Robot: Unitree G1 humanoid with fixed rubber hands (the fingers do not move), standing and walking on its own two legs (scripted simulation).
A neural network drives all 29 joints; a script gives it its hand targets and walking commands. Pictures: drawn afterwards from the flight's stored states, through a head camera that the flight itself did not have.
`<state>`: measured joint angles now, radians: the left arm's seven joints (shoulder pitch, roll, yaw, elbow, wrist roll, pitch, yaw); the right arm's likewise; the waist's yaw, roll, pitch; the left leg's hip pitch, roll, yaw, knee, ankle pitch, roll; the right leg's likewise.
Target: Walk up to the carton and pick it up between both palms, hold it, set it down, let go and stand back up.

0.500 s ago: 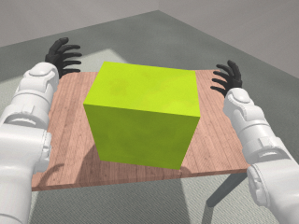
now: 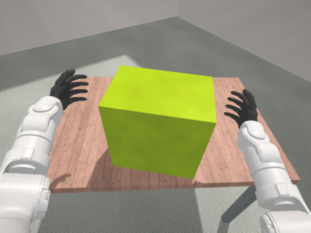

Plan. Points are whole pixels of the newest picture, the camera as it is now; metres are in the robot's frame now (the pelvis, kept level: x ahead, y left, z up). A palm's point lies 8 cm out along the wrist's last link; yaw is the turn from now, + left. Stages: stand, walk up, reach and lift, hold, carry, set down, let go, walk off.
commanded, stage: set down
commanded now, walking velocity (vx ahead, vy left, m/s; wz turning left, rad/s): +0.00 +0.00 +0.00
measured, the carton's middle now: (158, 124) +0.43 -0.04 +0.01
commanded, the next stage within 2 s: none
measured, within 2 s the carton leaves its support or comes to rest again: neither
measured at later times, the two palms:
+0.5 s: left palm (51, 137) +0.35 +0.24 +0.09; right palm (245, 152) +0.26 -0.24 +0.07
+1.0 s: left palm (40, 175) +0.27 +0.27 +0.04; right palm (241, 177) +0.22 -0.22 +0.03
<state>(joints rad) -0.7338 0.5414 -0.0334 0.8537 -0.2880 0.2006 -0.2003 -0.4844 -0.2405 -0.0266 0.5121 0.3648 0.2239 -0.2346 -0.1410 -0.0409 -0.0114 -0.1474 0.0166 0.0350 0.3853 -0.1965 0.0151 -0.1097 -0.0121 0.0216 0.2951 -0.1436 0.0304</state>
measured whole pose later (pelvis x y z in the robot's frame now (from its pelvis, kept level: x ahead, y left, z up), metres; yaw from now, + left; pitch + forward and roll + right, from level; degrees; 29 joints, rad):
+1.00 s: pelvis +0.03 +0.00 +0.00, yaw +0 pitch -4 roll -1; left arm 0.12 0.53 0.03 0.17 -0.33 0.02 -0.22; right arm 0.34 -0.13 -0.03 -0.13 0.24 0.16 -0.28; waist 0.00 -0.01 0.09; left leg -0.07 0.03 0.04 0.42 -0.27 0.01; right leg -0.03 0.00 0.02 0.32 -0.21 0.02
